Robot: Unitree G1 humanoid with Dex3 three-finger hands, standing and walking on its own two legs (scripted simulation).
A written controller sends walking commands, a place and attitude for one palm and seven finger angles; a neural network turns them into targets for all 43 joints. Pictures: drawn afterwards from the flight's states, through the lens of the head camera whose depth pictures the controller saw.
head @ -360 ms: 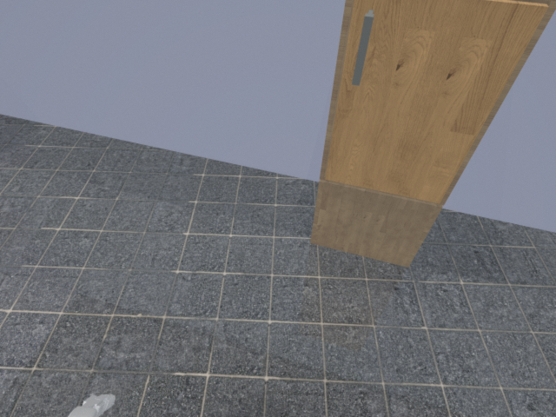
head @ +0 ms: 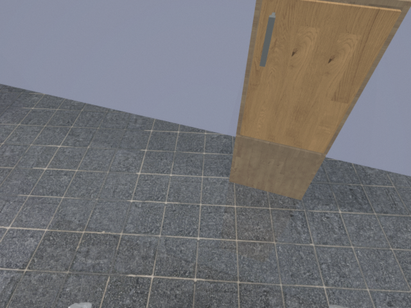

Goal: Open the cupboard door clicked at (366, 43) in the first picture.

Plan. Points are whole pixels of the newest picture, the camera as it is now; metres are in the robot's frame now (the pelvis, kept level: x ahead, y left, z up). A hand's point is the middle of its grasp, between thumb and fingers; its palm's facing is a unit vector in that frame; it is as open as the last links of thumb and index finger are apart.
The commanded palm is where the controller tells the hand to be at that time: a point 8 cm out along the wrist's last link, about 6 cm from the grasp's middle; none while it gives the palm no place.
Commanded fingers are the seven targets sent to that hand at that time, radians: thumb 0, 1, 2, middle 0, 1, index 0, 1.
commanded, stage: stand and wait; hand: left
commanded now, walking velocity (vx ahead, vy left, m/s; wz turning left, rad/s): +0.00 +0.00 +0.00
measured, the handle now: (267, 40) +0.90 -0.15 +0.12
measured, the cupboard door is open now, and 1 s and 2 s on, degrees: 0 0 0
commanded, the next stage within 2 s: look at it before walking up in 0.46 s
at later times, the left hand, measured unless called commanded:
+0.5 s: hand out of the picture +0.06 +0.24 -0.15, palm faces -0.04 -0.94 -0.34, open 7.4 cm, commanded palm none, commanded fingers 0.00 0.90 0.90 -0.20 -0.30 -0.20 -0.30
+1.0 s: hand out of the picture +0.06 +0.24 -0.15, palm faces -0.05 -0.94 -0.33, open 7.4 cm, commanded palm none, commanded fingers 0.00 0.90 0.90 -0.20 -0.30 -0.20 -0.30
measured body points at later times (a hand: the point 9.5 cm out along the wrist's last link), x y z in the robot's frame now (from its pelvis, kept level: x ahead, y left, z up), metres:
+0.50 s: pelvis -0.02 -0.01 +0.00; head -0.02 -0.01 +0.45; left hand +0.07 +0.28 -0.13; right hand +0.06 -0.31 -0.13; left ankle -0.02 +0.11 -0.74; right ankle -0.01 -0.13 -0.74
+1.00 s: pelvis -0.01 -0.01 +0.01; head +0.00 -0.01 +0.45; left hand +0.06 +0.28 -0.13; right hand +0.06 -0.31 -0.13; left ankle -0.02 +0.11 -0.74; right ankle -0.01 -0.13 -0.74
